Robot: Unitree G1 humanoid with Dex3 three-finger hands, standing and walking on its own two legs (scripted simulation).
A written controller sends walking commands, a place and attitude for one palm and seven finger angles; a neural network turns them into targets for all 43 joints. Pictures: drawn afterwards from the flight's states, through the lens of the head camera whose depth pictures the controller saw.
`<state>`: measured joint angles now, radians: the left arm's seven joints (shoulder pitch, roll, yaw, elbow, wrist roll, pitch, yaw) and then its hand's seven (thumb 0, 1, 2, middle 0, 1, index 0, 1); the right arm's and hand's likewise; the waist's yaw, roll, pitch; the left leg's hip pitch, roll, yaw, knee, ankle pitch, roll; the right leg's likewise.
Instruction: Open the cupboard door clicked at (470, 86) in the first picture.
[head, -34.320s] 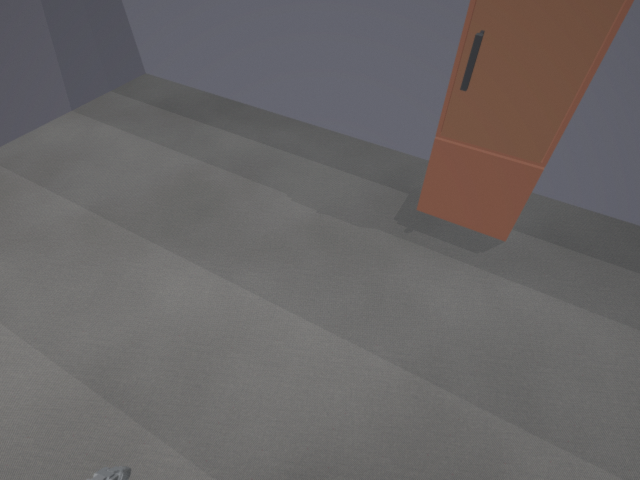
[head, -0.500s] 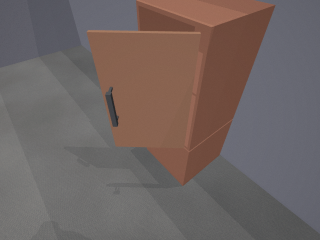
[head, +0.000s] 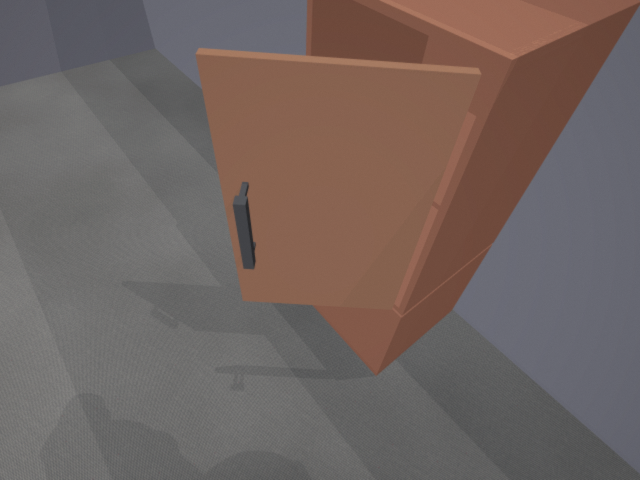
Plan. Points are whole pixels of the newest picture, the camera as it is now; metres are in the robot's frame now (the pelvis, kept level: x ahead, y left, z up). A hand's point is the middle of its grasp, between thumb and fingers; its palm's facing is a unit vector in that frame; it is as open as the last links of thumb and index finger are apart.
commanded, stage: come to a stop and stand still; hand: left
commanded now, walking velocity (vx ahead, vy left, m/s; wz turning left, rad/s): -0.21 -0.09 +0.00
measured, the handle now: (247, 227) +0.52 +0.16 -0.05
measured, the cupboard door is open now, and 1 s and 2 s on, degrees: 49 49 49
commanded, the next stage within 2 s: look again from close up in 0.82 s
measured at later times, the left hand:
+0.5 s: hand out of the picture +0.07 +0.18 -0.18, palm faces +0.03 -0.98 -0.19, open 7.3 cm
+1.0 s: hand out of the picture -0.03 +0.21 -0.17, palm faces +0.03 -0.97 -0.23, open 7.3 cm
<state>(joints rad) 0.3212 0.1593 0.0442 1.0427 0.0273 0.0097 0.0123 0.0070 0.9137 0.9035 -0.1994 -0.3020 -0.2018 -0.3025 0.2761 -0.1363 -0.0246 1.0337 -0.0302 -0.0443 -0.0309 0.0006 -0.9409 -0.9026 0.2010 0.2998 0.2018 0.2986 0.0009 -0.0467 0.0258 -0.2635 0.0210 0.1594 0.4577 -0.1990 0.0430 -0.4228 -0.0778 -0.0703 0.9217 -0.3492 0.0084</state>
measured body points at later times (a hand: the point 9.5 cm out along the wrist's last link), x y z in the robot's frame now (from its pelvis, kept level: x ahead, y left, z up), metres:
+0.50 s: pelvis -0.01 +0.01 -0.01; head +0.00 +0.02 +0.44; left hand +0.07 +0.23 -0.16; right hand +0.05 -0.23 -0.15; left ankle -0.03 +0.10 -0.74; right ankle +0.05 -0.11 -0.74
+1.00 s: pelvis +0.00 +0.03 +0.00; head +0.01 +0.01 +0.45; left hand -0.03 +0.26 -0.15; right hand +0.02 -0.19 -0.17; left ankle -0.03 +0.10 -0.74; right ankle +0.05 -0.11 -0.74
